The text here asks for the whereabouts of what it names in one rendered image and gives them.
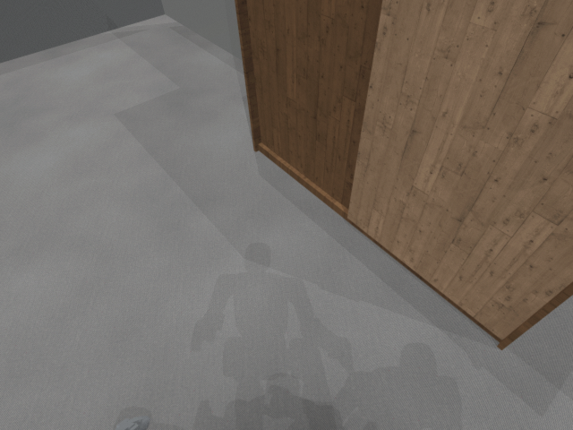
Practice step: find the wardrobe door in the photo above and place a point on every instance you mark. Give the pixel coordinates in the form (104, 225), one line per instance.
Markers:
(312, 62)
(465, 163)

